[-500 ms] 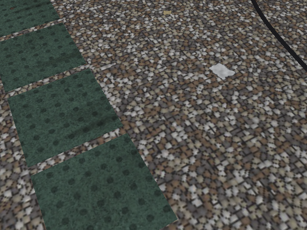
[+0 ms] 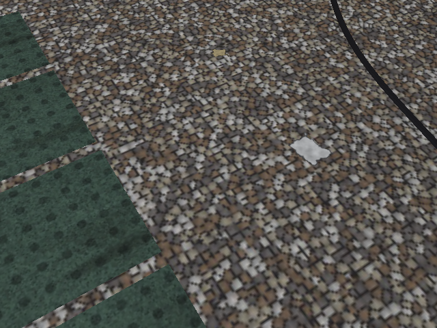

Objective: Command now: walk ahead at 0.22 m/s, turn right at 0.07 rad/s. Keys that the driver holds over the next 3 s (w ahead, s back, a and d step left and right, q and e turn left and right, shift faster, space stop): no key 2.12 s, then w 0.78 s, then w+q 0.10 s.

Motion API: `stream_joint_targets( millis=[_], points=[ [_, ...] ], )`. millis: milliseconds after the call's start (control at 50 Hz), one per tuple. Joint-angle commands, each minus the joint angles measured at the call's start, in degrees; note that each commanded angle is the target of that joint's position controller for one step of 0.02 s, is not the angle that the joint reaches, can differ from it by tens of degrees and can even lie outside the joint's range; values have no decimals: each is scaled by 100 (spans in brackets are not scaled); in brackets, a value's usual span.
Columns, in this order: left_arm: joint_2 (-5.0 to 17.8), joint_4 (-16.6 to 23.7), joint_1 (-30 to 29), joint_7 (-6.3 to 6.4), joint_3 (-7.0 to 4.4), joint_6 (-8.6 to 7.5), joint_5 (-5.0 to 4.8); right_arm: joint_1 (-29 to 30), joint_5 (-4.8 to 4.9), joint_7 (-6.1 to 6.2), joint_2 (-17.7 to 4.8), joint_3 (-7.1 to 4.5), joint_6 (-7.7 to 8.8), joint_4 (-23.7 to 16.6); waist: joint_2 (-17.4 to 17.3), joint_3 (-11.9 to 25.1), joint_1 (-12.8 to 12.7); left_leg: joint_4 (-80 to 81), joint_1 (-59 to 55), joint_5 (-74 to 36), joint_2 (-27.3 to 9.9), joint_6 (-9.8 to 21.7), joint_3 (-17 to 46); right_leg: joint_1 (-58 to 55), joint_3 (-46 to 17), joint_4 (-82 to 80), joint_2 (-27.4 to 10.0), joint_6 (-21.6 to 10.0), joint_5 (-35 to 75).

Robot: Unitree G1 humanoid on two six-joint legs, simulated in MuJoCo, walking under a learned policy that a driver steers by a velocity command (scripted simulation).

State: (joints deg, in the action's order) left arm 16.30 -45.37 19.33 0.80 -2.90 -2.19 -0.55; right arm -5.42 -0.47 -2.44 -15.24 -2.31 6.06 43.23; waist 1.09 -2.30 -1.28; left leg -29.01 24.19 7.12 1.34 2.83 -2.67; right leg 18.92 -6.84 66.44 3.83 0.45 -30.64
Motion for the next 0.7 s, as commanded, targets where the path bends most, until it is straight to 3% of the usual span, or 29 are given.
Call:
stream_joint_targets(
  millis=[20, 60, 120, 160, 220, 280, 300, 320, 340, 360, 380, 480, 700],
  points=[
    [608, 449, 23, 60, -188, 47, 53, -326, -38, 36, -459, -66, -38, -113, -407, 845, 32, 909, -1661, -3635, -1614, 1113, 1560, 1040, 14, -69, -738, 154, 450],
    [282, 355, 273, 106, -120, 168, 36, -100, -106, 20, -433, -41, -22, -26, -697, 845, -159, 1111, -1086, -3978, -1376, 1117, 1071, 422, 187, -846, -752, 248, 702],
    [183, 358, 128, 169, -72, 228, 85, 6, -82, 79, -654, -94, -82, 108, -761, 1051, -158, 1179, -947, -3901, -1314, 1101, 740, -69, 301, -1911, -776, 301, 1271],
    [281, 342, -80, 172, -99, 276, 71, -61, -50, 114, -718, -104, -168, 207, -717, 1079, -47, 1282, -953, -2929, -1319, 1047, 747, -250, 327, -2337, -783, 288, 1699],
    [356, 377, -476, 173, -137, 344, 68, -95, -45, 132, -686, -70, -289, 321, -670, 729, 98, 1455, -785, -748, -1309, 969, 958, -373, 339, -2924, -788, 212, 1788],
    [326, 366, -611, 175, -138, 293, 163, -136, 20, 143, -466, 34, -353, 425, -503, 411, 8, 1270, -578, 691, -1012, 552, 1016, -945, 380, -4194, -757, 37, 2514],
    [485, 406, -620, 195, -160, 262, 197, -305, -31, 141, -359, 80, -336, 476, -308, 449, 72, 1071, -487, 868, -838, 317, 957, -1218, 71, -4274, -1049, -60, 3127],
    [811, 415, -681, 220, -223, 262, 146, -652, -89, 115, -378, 66, -303, 520, 198, 502, 371, 912, -325, 1143, -470, 126, 709, -1406, -59, -4037, -1247, -196, 3532],
    [750, 283, -712, 181, -253, 269, 86, -643, -71, 130, -346, 67, -320, 549, 572, 488, 375, 827, -615, 1076, -212, -14, 336, -968, 33, -4026, -1047, -251, 2593],
    [478, 289, -753, 140, -203, 251, 103, -426, -59, 150, -430, 61, -351, 553, 428, 370, 234, 673, -796, 920, -208, -73, 268, -701, 77, -4121, -919, -189, 2268],
    [352, 263, -804, 124, -161, 226, 144, -317, -39, 176, -396, 66, -391, 544, 385, 350, 230, 595, -855, 735, -231, -66, 256, -625, 100, -4151, -895, -121, 2370],
    [390, 56, -739, 109, -163, 100, 95, -310, -22, 230, -437, 53, -493, 673, 220, 476, 207, 375, -1075, -133, -315, -33, 303, -833, 202, -3909, -811, -98, 3274],
    [337, -468, -821, 148, -138, 151, 75, -310, 26, 314, -460, 27, -594, 1106, -96, 401, 194, 336, -1264, -448, -351, -100, 313, -959, 330, -3896, -689, -118, 3380]
  ],
)
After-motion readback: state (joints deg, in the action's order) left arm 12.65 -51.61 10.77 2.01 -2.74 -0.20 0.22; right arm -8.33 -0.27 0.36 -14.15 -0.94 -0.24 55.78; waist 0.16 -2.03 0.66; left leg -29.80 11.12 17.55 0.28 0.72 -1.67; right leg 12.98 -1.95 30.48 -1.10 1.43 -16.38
